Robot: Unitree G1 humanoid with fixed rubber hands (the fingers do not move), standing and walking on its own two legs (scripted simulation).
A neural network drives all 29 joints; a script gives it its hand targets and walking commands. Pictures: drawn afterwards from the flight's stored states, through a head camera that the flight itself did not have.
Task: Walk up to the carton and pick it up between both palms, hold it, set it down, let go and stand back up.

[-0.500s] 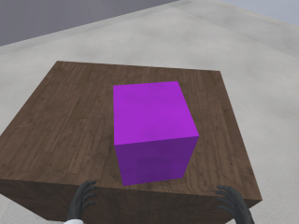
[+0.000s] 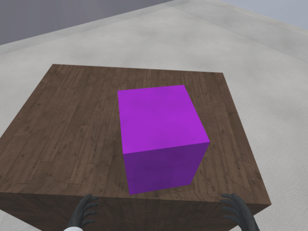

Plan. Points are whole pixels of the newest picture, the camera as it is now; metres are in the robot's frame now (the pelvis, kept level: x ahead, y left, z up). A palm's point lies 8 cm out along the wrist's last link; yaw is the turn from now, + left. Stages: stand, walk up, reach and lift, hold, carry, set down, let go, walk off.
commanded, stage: set down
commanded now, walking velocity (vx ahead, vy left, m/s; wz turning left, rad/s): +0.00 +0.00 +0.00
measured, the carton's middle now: (156, 140) +0.37 +0.02 -0.01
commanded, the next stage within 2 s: let go in 0.08 s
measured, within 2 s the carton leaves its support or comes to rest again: neither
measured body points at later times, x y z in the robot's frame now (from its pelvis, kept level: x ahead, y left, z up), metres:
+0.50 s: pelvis -0.02 +0.00 +0.00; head -0.02 +0.01 +0.45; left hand +0.16 +0.22 -0.10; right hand +0.16 -0.22 -0.07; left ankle -0.03 +0.12 -0.75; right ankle -0.02 -0.13 -0.75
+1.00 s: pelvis -0.03 +0.00 -0.01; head -0.03 +0.00 +0.44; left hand +0.05 +0.26 -0.13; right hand +0.07 -0.26 -0.12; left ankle -0.03 +0.12 -0.75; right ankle -0.02 -0.13 -0.75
